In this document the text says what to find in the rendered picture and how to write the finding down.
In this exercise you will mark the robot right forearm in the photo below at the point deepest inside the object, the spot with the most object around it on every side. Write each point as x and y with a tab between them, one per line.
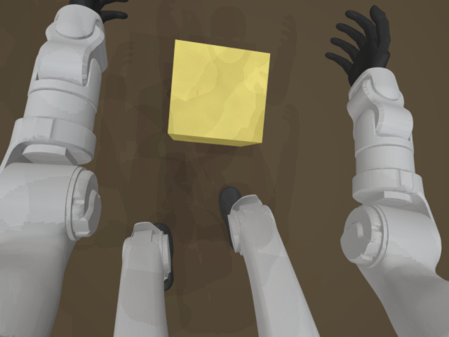
385	168

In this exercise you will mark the robot right upper arm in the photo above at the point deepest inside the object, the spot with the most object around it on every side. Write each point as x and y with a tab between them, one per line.
397	252

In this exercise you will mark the right robot hand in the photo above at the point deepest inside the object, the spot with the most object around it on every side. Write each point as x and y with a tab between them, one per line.
373	48

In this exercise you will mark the robot left forearm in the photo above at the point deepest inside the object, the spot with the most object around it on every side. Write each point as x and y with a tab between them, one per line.
63	96

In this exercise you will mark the carton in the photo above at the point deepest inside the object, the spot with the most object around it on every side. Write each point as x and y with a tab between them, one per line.
218	94

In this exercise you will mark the robot left upper arm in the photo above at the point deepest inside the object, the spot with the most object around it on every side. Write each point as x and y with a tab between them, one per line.
44	210

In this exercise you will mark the left robot hand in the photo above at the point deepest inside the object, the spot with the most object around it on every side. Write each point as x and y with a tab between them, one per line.
97	5

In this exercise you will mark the right robot foot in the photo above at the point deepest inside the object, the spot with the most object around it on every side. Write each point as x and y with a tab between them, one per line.
228	197

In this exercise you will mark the robot left shin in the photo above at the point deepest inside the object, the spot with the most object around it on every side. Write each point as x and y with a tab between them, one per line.
141	227

